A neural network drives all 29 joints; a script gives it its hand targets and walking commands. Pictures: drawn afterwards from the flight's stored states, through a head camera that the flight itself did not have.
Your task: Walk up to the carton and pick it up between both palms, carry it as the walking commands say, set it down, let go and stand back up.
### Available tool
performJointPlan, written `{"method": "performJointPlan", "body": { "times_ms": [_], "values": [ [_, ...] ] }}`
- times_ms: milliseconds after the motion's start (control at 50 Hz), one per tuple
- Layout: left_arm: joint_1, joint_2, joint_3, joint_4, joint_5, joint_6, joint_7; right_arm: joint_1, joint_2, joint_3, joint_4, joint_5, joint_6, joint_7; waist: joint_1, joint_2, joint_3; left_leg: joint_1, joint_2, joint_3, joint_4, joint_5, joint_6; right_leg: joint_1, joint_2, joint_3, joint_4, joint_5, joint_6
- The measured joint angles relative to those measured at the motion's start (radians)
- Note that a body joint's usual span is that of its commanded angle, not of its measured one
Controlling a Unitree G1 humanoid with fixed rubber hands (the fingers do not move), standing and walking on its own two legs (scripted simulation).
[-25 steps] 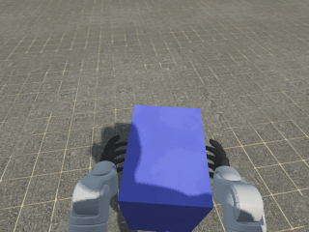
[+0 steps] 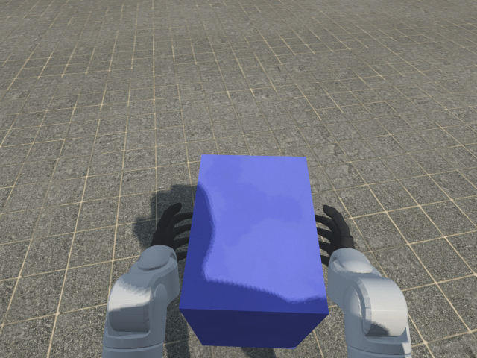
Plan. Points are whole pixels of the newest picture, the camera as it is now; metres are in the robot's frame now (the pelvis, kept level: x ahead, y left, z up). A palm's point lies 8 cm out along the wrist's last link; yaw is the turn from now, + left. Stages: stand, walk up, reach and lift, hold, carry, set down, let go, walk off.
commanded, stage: carry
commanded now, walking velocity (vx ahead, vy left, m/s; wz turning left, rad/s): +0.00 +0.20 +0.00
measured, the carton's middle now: (250, 257) +0.30 -0.01 +0.02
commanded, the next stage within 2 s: none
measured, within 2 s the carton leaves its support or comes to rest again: neither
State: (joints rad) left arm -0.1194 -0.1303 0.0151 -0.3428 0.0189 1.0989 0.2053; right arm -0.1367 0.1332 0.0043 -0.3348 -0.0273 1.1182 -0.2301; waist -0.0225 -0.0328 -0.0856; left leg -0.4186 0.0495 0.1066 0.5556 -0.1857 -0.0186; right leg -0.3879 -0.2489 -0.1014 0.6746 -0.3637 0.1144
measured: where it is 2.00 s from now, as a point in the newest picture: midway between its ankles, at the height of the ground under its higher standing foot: outside the picture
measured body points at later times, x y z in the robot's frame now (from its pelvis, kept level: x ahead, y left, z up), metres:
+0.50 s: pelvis -0.03 +0.12 +0.01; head -0.04 +0.13 +0.46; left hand +0.25 +0.25 +0.08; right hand +0.24 -0.01 +0.09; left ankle +0.02 +0.20 -0.72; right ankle -0.04 -0.03 -0.72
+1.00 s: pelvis -0.05 +0.11 +0.01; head -0.07 +0.11 +0.46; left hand +0.23 +0.24 +0.09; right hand +0.22 -0.02 +0.09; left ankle +0.02 +0.20 -0.72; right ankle -0.04 -0.02 -0.72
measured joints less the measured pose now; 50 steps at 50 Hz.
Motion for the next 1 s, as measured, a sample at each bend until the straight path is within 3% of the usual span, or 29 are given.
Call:
{"method": "performJointPlan", "body": {
  "times_ms": [60, 100, 160, 200, 240, 280, 340, 380, 460, 540, 660, 1000],
  "values": [
    [0.008, 0.0, 0.015, 0.005, 0.004, 0.013, 0.0, -0.004, 0.0, 0.013, 0.037, -0.005, -0.005, 0.005, 0.021, 0.004, 0.01, -0.023, 0.002, 0.004, 0.038, -0.032, 0.021, -0.059, 0.062, 0.02, 0.176, -0.18, -0.025],
    [0.009, 0.0, 0.015, 0.01, 0.003, 0.015, 0.001, -0.001, 0.0, 0.015, 0.043, -0.011, -0.005, 0.01, 0.036, 0.014, 0.015, -0.029, 0.002, 0.007, 0.037, -0.029, 0.033, -0.071, 0.108, 0.005, 0.216, -0.193, -0.047],
    [0.005, 0.0, 0.011, 0.006, -0.001, 0.01, 0.004, 0.006, 0.0, 0.014, 0.029, -0.015, -0.01, 0.012, 0.055, 0.015, 0.016, -0.039, -0.019, 0.026, 0.039, -0.022, 0.05, -0.013, 0.148, -0.037, 0.053, -0.063, -0.077],
    [0.0, -0.001, 0.001, 0.017, -0.001, -0.004, 0.003, 0.012, -0.002, 0.004, 0.018, -0.012, -0.017, 0.02, 0.057, 0.035, 0.012, -0.06, -0.027, 0.03, 0.079, -0.058, 0.051, 0.002, 0.151, -0.038, -0.01, 0.038, -0.117],
    [-0.001, -0.001, -0.011, 0.034, -0.004, -0.008, 0.003, 0.03, -0.003, -0.003, 0.009, -0.013, -0.015, 0.019, 0.049, 0.048, 0.003, -0.097, -0.038, 0.007, 0.189, -0.16, 0.032, 0.002, 0.136, -0.038, -0.017, 0.038, -0.107],
    [0.003, -0.001, -0.014, 0.038, -0.007, -0.004, 0.003, 0.041, -0.004, -0.002, 0.002, -0.011, -0.009, 0.015, 0.037, 0.048, 0.0, -0.103, -0.034, -0.01, 0.234, -0.173, 0.025, 0.019, 0.121, -0.035, -0.054, 0.052, -0.083],
    [0.007, -0.001, -0.019, 0.018, -0.003, 0.003, 0.002, 0.039, -0.004, -0.003, -0.014, -0.005, -0.001, 0.012, 0.02, 0.038, -0.004, -0.017, -0.01, -0.01, 0.053, -0.069, 0.015, 0.021, 0.099, -0.021, -0.062, 0.067, -0.049],
    [0.002, 0.0, -0.017, 0.016, 0.0, -0.004, 0.002, 0.028, -0.003, -0.006, -0.01, -0.002, -0.007, 0.012, 0.008, 0.023, -0.006, -0.007, -0.023, -0.002, 0.025, -0.02, 0.03, 0.003, 0.08, -0.004, -0.021, 0.024, -0.032],
    [0.007, 0.0, -0.003, 0.022, 0.006, 0.014, 0.002, 0.018, -0.002, 0.001, 0.029, -0.002, -0.004, 0.015, 0.021, 0.016, -0.012, 0.001, -0.029, 0.017, 0.013, -0.027, 0.068, -0.001, 0.123, 0.01, 0.013, -0.084, -0.046],
    [-0.003, -0.001, -0.002, 0.032, 0.009, 0.024, 0.003, 0.015, -0.002, -0.003, 0.039, -0.007, 0.0, 0.02, 0.037, 0.014, -0.018, 0.014, -0.042, 0.032, -0.021, -0.004, 0.081, 0.051, 0.149, 0.001, -0.094, 0.041, -0.069],
    [-0.016, -0.002, -0.001, 0.053, 0.006, 0.034, 0.003, 0.019, -0.002, -0.008, 0.039, -0.014, 0.012, 0.022, 0.04, 0.025, -0.031, 0.034, -0.059, 0.042, -0.059, 0.022, 0.094, 0.067, 0.13, 0.001, -0.128, 0.102, -0.053],
    [-0.027, -0.003, 0.004, 0.074, 0.006, 0.031, 0.001, -0.001, -0.001, -0.018, 0.052, -0.019, 0.024, 0.022, 0.026, 0.047, -0.028, 0.022, -0.023, 0.03, -0.078, 0.055, 0.068, 0.064, 0.159, -0.027, -0.156, 0.132, -0.082]
  ]
}}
